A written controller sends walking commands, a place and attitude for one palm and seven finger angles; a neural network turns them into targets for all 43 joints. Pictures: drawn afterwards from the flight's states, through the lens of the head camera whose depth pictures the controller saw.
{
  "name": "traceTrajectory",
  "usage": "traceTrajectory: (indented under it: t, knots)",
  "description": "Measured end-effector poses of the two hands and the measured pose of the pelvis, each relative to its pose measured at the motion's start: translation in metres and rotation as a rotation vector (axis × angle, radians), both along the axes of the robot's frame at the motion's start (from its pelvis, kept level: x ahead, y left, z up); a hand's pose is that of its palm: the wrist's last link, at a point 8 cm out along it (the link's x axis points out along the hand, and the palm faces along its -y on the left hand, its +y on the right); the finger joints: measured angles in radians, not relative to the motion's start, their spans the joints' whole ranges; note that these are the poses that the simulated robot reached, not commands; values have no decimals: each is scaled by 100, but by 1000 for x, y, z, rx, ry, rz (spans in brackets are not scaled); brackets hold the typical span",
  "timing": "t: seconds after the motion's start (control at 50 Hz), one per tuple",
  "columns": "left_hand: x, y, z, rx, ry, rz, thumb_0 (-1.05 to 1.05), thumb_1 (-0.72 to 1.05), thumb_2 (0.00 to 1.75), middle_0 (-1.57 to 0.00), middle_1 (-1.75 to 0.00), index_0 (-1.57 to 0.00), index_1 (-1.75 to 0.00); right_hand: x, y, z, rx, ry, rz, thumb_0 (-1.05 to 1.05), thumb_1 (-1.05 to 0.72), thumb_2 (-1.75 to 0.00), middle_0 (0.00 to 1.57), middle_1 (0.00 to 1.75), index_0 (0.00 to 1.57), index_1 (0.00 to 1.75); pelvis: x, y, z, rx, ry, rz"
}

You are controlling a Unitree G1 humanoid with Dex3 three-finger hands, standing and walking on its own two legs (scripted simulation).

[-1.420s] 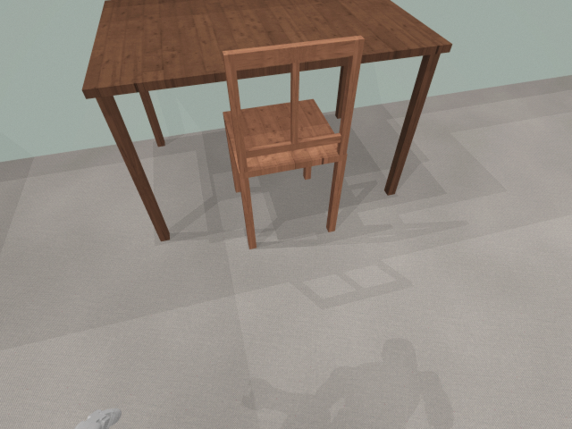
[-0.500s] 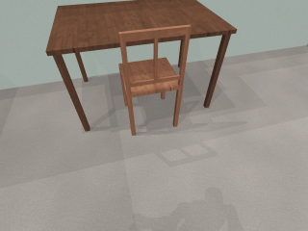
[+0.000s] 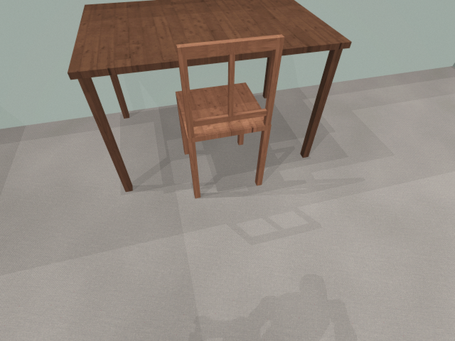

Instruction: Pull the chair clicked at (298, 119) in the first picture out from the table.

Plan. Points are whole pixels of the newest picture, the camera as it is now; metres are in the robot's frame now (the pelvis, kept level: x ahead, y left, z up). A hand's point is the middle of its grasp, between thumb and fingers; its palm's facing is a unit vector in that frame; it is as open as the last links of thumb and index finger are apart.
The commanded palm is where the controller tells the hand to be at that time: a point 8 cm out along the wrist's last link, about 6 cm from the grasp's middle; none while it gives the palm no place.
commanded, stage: look at it before walking up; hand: left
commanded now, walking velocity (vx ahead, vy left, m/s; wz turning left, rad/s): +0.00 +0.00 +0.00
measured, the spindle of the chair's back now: (231, 86) +1.05 +0.05 -0.11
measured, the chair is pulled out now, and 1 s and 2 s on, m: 0.00 0.00 0.00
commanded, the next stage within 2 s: walk to a spot facing it in 0.02 s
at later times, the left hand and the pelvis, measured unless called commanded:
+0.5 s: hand out of the picture +0.06 +0.20 -0.18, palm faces -0.14 -0.95 -0.28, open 7.3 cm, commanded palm none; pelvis -0.01 -0.01 -0.02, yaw -10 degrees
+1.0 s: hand out of the picture +0.08 +0.16 -0.16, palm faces -0.27 -0.93 -0.23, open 7.3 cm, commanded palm none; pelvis +0.03 -0.03 +0.00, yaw -23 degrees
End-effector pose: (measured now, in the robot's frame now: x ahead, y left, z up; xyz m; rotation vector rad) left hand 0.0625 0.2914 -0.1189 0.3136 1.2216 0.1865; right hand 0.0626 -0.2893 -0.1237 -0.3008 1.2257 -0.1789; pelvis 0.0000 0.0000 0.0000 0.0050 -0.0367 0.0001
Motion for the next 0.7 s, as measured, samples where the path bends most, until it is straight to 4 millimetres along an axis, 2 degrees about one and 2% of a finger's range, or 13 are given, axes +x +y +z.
traceTrajectory:
  t: [0.22,0.3,0.46,0.58,0.62,0.7]
  knots:
    - [4,2,1,4,-4,-3,0,91,90,-20,-30,-21,-30,9,1,1,-3,-25,-2,0,-91,-90,20,30,20,30,1,2,0,0,0,-16]
    - [4,-4,-5,-2,19,-15,0,91,90,-20,-30,-21,-30,5,7,-2,5,-46,-38,0,-91,-90,20,30,20,30,-1,2,-4,3,6,-52]
    - [1,-35,-23,-52,74,-80,0,91,90,-20,-30,-20,-30,-30,22,-25,75,-36,-142,0,-91,-90,20,30,20,30,-10,-5,-16,36,9,-141]
    - [1,-69,-27,-46,66,-127,0,91,90,-20,-30,-21,-30,-61,11,-54,133,-14,-232,0,-90,-90,20,30,21,30,-17,-24,-30,33,3,-211]
    - [-2,-77,-23,-46,63,-128,0,91,90,-20,-30,-21,-30,-68,7,-52,140,6,-251,0,-91,-90,20,30,20,30,-20,-29,-26,30,4,-214]
    - [-8,-90,-11,-62,79,-133,0,91,90,-20,-30,-21,-30,-76,-1,-36,144,7,-273,1,-91,-90,20,30,20,30,-20,-35,-11,40,22,-253]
